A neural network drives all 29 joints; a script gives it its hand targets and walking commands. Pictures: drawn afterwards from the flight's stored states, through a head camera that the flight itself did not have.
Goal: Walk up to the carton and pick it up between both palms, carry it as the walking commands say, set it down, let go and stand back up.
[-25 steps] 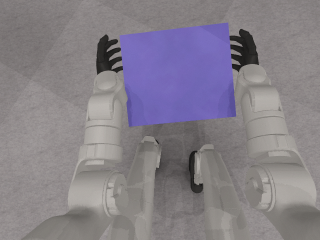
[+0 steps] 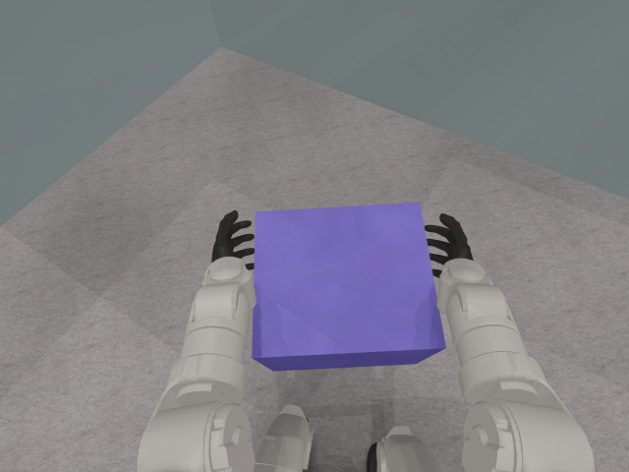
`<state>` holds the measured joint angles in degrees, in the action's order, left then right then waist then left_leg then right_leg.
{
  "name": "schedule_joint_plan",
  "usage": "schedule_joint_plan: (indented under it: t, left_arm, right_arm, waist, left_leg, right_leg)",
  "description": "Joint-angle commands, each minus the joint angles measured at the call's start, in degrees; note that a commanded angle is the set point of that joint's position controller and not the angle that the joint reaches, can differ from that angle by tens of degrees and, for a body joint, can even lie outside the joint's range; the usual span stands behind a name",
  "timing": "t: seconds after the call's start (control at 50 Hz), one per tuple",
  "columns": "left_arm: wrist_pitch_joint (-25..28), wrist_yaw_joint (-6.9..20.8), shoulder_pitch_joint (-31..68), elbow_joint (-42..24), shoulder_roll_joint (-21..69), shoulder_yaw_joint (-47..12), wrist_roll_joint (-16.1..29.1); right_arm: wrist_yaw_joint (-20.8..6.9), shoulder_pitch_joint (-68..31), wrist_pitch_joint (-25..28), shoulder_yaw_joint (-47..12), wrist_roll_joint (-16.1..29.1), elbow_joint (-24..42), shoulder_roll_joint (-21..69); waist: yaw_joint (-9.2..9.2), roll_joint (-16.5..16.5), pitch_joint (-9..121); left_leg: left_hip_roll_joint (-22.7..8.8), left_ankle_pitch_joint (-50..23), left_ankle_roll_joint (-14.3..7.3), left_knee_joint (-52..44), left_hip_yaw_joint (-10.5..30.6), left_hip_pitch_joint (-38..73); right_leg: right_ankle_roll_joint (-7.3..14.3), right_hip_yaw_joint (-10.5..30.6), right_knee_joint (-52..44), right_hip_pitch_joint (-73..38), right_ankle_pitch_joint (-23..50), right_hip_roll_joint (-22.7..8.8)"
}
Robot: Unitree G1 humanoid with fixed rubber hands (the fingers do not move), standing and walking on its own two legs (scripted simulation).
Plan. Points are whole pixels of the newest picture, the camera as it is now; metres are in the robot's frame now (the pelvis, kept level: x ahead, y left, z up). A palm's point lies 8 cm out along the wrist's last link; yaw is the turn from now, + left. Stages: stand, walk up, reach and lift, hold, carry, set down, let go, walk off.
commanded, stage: reach and lift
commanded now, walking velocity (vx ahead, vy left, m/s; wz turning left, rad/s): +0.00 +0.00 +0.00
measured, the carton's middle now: (341, 293) +0.38 +0.03 -0.09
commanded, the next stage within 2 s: none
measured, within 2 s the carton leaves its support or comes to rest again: neither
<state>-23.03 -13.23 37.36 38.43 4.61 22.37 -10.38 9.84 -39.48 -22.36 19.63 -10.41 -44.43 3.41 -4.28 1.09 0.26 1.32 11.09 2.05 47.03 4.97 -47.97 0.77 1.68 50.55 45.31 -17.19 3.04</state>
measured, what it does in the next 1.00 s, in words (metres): rises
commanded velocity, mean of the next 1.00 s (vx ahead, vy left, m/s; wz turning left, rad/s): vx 0.00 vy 0.00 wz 0.00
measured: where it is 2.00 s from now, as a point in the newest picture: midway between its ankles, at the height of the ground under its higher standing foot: outside the picture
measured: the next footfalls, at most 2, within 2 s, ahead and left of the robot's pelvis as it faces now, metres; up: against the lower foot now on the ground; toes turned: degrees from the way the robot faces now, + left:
none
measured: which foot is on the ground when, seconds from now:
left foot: down 0.00-1.00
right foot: down 0.00-1.00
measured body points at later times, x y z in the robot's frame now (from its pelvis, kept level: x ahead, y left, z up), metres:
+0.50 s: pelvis +0.07 +0.00 +0.05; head +0.06 +0.00 +0.50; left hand +0.37 +0.19 +0.05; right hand +0.40 -0.13 +0.04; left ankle +0.12 +0.13 -0.68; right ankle +0.08 -0.11 -0.68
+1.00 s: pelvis +0.06 +0.00 +0.05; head -0.02 +0.00 +0.50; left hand +0.37 +0.17 +0.10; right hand +0.38 -0.14 +0.10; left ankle +0.12 +0.13 -0.68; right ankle +0.08 -0.11 -0.68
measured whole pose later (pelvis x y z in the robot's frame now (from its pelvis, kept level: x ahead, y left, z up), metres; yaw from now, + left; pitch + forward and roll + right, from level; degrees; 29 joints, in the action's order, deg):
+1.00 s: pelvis +0.06 +0.00 +0.05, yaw -1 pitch -7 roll +0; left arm -38.2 -11.6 25.2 32.5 7.9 20.0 -15.0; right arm 6.2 -26.6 -36.8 18.6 -16.5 -38.2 6.8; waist -2.6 0.9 4.2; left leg 0.5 8.4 1.4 24.3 3.8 -9.1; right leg 1.0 3.6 26.9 6.5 -13.5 2.3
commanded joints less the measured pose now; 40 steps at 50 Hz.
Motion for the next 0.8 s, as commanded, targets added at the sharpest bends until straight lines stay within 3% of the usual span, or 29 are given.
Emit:
schedule_joint_plan:
  t: [0.0,0.02,0.04,0.06,0.08,0.1,0.12,0.14,0.16,0.18,0.2,0.22,0.24,0.26,0.36,0.38,0.4,0.42,0.44,0.46,0.5,0.52,0.54,0.56,0.6,0.64,0.66,0.72,0.78]
  left_arm:
    - [0.97,29.42,38.85,3.03,63.40,-26.51,5.75]
    - [1.12,29.47,38.09,0.55,65.03,-27.88,6.09]
    - [1.09,29.51,35.79,2.13,64.03,-26.21,4.95]
    - [0.99,29.87,35.25,1.90,65.02,-26.70,5.28]
    - [0.77,29.62,31.41,4.13,63.23,-24.42,3.76]
    - [0.66,29.91,31.66,3.71,63.67,-24.93,4.25]
    - [0.69,29.54,30.06,2.76,63.27,-25.55,4.63]
    - [0.78,29.61,30.21,1.23,63.18,-25.96,4.24]
    - [0.49,29.71,29.30,0.93,63.71,-27.08,4.92]
    - [0.15,29.67,27.89,1.32,63.10,-26.82,4.87]
    - [-0.27,29.54,26.70,0.64,62.99,-26.94,4.64]
    - [-0.30,29.56,24.96,1.51,61.63,-25.80,3.60]
    - [-0.42,29.69,23.95,-1.21,65.83,-29.32,6.30]
    - [-0.62,29.55,23.87,-2.83,64.41,-30.33,6.75]
    - [-2.20,29.28,21.51,-9.51,64.60,-35.66,9.05]
    - [-2.91,29.41,21.21,-8.90,64.53,-35.55,9.02]
    - [-3.13,29.52,21.40,-12.32,65.72,-37.82,10.74]
    - [-4.06,29.35,17.91,-11.79,63.14,-36.59,9.42]
    - [-4.35,29.53,19.33,-12.68,63.84,-37.25,10.01]
    - [-4.85,29.69,18.42,-13.64,63.47,-37.79,10.28]
    - [-6.20,30.10,18.15,-14.46,62.53,-38.18,10.52]
    - [-7.08,30.09,17.20,-14.28,63.36,-38.48,10.85]
    - [-7.81,30.22,17.51,-12.14,61.50,-35.93,9.39]
    - [-8.27,30.05,19.42,-16.19,63.17,-39.71,12.30]
    - [-9.59,30.33,20.07,-14.96,61.43,-37.81,10.81]
    - [-11.30,30.48,18.04,-13.68,63.24,-38.49,12.28]
    - [-11.61,30.33,18.75,-14.80,61.91,-37.36,11.27]
    - [-13.13,30.30,20.93,-12.69,63.51,-36.91,12.18]
    - [-14.17,30.25,20.65,-10.88,62.39,-34.04,10.81]
  right_arm:
    - [-28.77,-42.51,4.01,-22.21,6.03,1.79,58.34]
    - [-29.07,-39.60,4.23,-21.88,5.73,2.20,58.15]
    - [-29.09,-40.32,4.64,-22.51,5.41,3.54,57.89]
    - [-29.05,-38.44,4.83,-21.41,5.16,3.65,56.88]
    - [-28.83,-37.43,4.34,-22.25,4.71,3.21,58.26]
    - [-28.65,-36.64,4.38,-21.74,4.41,3.52,56.24]
    - [-28.56,-35.33,4.11,-23.36,4.99,4.12,56.92]
    - [-28.49,-34.07,3.95,-24.46,5.12,4.22,58.84]
    - [-28.43,-34.77,3.82,-24.72,5.32,6.08,58.07]
    - [-28.36,-34.02,3.77,-25.58,5.97,6.82,56.97]
    - [-28.23,-32.29,3.28,-26.24,5.34,7.55,57.16]
    - [-28.25,-29.95,3.27,-25.27,4.86,6.70,55.77]
    - [-28.00,-31.47,3.50,-29.95,6.62,13.25,57.21]
    - [-28.13,-31.01,3.06,-30.78,7.92,12.91,57.98]
    - [-27.89,-29.52,1.68,-37.83,11.22,20.68,59.55]
    - [-27.97,-29.14,1.16,-36.87,10.79,20.24,58.83]
    - [-27.76,-27.96,0.95,-39.49,12.08,22.87,59.96]
    - [-27.61,-24.23,-0.26,-38.81,11.61,20.82,59.66]
    - [-27.67,-22.68,-0.73,-37.86,10.56,20.11,59.12]
    - [-27.56,-23.96,-1.22,-39.85,12.06,22.47,60.58]
    - [-27.33,-24.14,-2.11,-39.78,12.31,24.46,60.22]
    - [-27.41,-24.94,-2.98,-40.25,12.92,24.51,59.81]
    - [-27.46,-23.17,-4.21,-36.65,10.36,20.56,58.29]
    - [-27.87,-25.03,-4.45,-39.62,13.23,24.55,59.94]
    - [-27.84,-23.08,-5.86,-35.99,11.28,20.53,59.47]
    - [-27.58,-23.50,-6.96,-36.73,12.06,22.81,58.90]
    - [-27.76,-23.65,-7.53,-35.92,11.50,22.18,59.04]
    - [-28.04,-25.44,-9.09,-33.61,10.57,21.03,57.67]
    - [-28.91,-26.69,-10.05,-31.81,10.26,18.60,57.96]
  waist:
    - [-0.16,-1.38,36.13]
    - [0.83,-1.94,36.83]
    - [-0.58,-2.29,35.92]
    - [0.57,-2.37,36.51]
    - [-1.61,-0.69,34.82]
    - [-0.48,-1.13,34.32]
    - [-1.04,0.37,34.82]
    - [-1.76,-0.57,35.94]
    - [-1.21,0.18,35.96]
    - [-2.37,-0.99,35.08]
    - [-1.25,1.18,34.57]
    - [-2.35,-1.07,31.71]
    - [-0.94,0.76,38.41]
    - [-2.06,0.42,38.46]
    - [-2.08,0.89,40.21]
    - [-1.87,-0.36,39.03]
    - [-1.65,-0.44,41.06]
    - [-2.76,-1.26,37.58]
    - [-1.03,-0.51,36.57]
    - [-2.02,-0.23,37.71]
    - [-1.26,-0.64,35.20]
    - [-2.29,-1.51,35.42]
    - [-1.09,-0.37,29.49]
    - [-0.40,-0.53,33.88]
    - [-0.19,-1.64,29.29]
    - [1.00,-2.59,29.72]
    - [0.63,-1.82,27.26]
    - [2.49,-0.60,22.45]
    - [1.35,-0.18,18.01]
  left_leg:
    - [2.42,8.02,-2.15,-8.88,-1.53,24.58]
    - [2.38,6.35,-1.68,-10.12,-1.07,28.33]
    - [2.56,4.75,-1.54,-10.14,-2.08,27.62]
    - [2.38,3.75,-1.49,-10.88,-1.38,28.15]
    - [2.48,1.01,-1.76,-10.96,-1.95,28.54]
    - [2.54,0.82,-1.76,-11.52,-1.63,29.19]
    - [2.38,-2.16,-1.80,-12.27,-1.77,30.13]
    - [2.84,-3.16,-1.84,-11.94,-2.23,30.98]
    - [2.72,-4.53,-1.66,-12.88,-1.69,32.94]
    - [2.97,-7.02,-1.68,-13.64,-2.04,34.02]
    - [2.89,-8.53,-1.37,-13.65,-1.67,35.42]
    - [2.94,-10.29,-1.61,-14.45,-1.59,34.19]
    - [3.01,-14.33,-1.44,-14.14,-1.02,38.62]
    - [2.66,-16.58,-1.32,-14.52,-1.12,40.78]
    - [2.78,-22.69,-1.18,-16.42,-0.38,45.91]
    - [2.71,-21.48,-0.97,-16.93,-0.35,45.98]
    - [2.86,-24.76,-0.62,-16.92,-0.47,47.44]
    - [2.76,-25.10,-1.12,-17.43,-0.87,46.01]
    - [2.69,-23.86,-0.99,-18.15,-0.51,46.69]
    - [3.00,-24.65,-0.94,-18.05,-1.03,47.49]
    - [3.02,-24.13,-1.15,-18.58,-0.67,47.51]
    - [3.02,-22.85,-0.84,-19.36,-0.88,48.78]
    - [3.06,-18.20,-1.05,-20.16,-1.24,46.08]
    - [3.02,-21.08,-1.03,-20.26,-1.03,50.83]
    - [2.76,-17.65,-0.60,-21.20,-1.29,47.90]
    - [2.73,-19.29,-0.37,-21.62,-1.08,51.51]
    - [2.97,-18.01,-0.56,-22.02,-1.38,50.75]
    - [2.80,-12.80,-0.50,-23.83,-0.81,50.86]
    - [2.92,-8.31,-0.77,-25.06,-1.57,50.93]
  right_leg:
    - [0.93,2.95,-14.40,-8.30,-7.20,0.75]
    - [1.02,2.50,-15.21,-8.97,-5.61,1.36]
    - [1.13,2.88,-15.91,-10.71,-4.65,1.03]
    - [1.21,3.04,-16.03,-10.73,-3.23,1.08]
    - [1.01,3.13,-16.40,-11.77,-1.63,1.26]
    - [1.25,3.55,-17.30,-11.85,-1.84,1.23]
    - [1.19,3.73,-17.71,-15.32,0.82,1.33]
    - [1.18,4.37,-18.16,-16.67,1.89,1.07]
    - [0.96,3.61,-18.16,-16.54,2.47,1.87]
    - [0.88,3.49,-18.82,-16.62,4.23,1.81]
    - [0.95,3.35,-19.71,-17.63,5.57,2.48]
    - [1.10,3.57,-20.01,-16.68,7.04,2.03]
    - [0.79,3.51,-20.17,-21.35,10.56,2.34]
    - [0.49,3.37,-20.19,-21.13,11.30,2.30]
    - [0.06,3.22,-22.71,-26.46,16.17,2.86]
    - [0.26,3.34,-23.37,-26.11,14.87,2.55]
    - [0.28,3.83,-23.85,-29.30,19.12,2.55]
    - [0.22,4.11,-24.39,-29.73,20.39,2.17]
    - [0.20,3.88,-25.33,-28.99,18.84,2.28]
    - [-0.29,3.79,-25.33,-31.33,20.03,2.34]
    - [-0.13,3.92,-26.10,-32.86,21.21,1.75]
    - [-0.26,4.17,-27.01,-33.45,19.52,1.51]
    - [-0.22,3.60,-27.66,-31.24,15.78,1.37]
    - [-0.21,3.21,-27.84,-33.95,17.43,1.70]
    - [-0.04,3.84,-28.75,-33.52,15.62,1.17]
    - [-0.07,4.08,-29.71,-35.83,17.63,0.43]
    - [-0.05,4.30,-30.64,-35.18,16.42,0.40]
    - [0.00,3.31,-31.83,-34.79,10.66,0.54]
    - [0.25,3.99,-33.44,-33.08,6.12,-0.13]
